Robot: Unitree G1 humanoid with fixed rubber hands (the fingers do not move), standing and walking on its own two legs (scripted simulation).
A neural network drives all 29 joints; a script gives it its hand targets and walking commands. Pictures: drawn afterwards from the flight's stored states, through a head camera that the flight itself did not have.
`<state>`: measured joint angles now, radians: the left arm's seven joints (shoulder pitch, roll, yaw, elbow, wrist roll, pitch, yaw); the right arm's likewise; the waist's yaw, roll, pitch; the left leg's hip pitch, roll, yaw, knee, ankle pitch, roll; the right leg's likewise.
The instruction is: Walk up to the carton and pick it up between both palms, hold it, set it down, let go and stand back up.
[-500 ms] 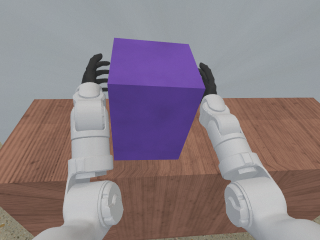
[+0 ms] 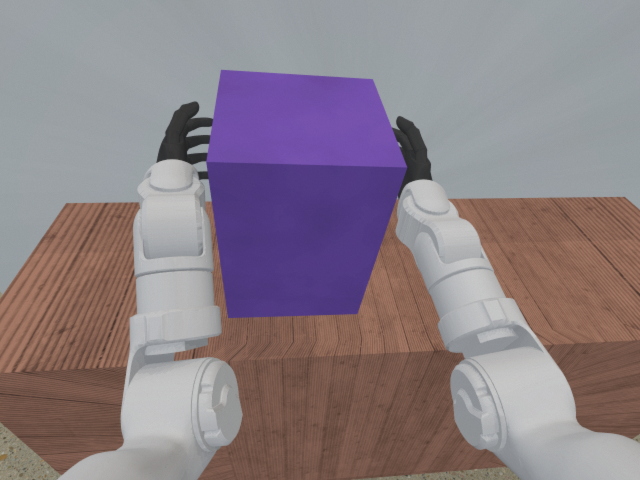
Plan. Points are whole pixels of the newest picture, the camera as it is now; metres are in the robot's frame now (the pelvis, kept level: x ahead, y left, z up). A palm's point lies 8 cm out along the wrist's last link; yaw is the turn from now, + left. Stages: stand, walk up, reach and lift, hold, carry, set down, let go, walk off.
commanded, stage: reach and lift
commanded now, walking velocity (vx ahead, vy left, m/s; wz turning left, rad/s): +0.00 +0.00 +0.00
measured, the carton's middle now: (296, 205) +0.41 +0.01 +0.18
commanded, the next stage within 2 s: hold in 0.30 s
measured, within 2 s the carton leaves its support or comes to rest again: neither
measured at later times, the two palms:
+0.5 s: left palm (164, 159) +0.37 +0.15 +0.27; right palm (416, 163) +0.37 -0.13 +0.26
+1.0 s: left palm (165, 142) +0.36 +0.14 +0.29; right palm (425, 150) +0.36 -0.13 +0.27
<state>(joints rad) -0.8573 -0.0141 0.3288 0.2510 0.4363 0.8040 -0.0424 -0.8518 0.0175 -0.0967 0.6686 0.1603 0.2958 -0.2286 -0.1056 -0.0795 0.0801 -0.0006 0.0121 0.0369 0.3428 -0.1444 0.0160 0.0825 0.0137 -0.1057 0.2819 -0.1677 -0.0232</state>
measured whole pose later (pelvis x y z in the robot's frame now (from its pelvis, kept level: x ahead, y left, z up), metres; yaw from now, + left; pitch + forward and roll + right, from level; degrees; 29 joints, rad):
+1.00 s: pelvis +0.00 -0.02 +0.00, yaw +0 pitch -11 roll +0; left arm -0.94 0.03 0.39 0.28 0.43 0.91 -0.10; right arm -0.96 -0.01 -0.05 0.64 0.24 0.48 -0.31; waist -0.09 -0.05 0.00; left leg -0.01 0.03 0.04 0.32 -0.12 -0.01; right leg 0.06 0.03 -0.10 0.29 -0.17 -0.04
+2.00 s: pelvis +0.00 -0.02 +0.00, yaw +0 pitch -12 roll +0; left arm -0.89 0.02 0.38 0.22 0.44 0.93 -0.11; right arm -0.92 -0.01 -0.03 0.59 0.24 0.51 -0.31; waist -0.10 -0.04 0.00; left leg 0.02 0.03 0.03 0.33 -0.14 -0.01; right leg 0.09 0.03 -0.11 0.29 -0.18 -0.05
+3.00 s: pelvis +0.01 -0.01 +0.00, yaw +1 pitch -13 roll +0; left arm -0.77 -0.06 0.31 0.19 0.46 0.65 -0.08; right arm -0.75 0.08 -0.16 0.64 0.02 0.05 -0.19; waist -0.05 -0.09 0.13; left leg 0.06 0.01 0.01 0.33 -0.15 0.00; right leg 0.14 0.01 -0.13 0.28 -0.20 -0.03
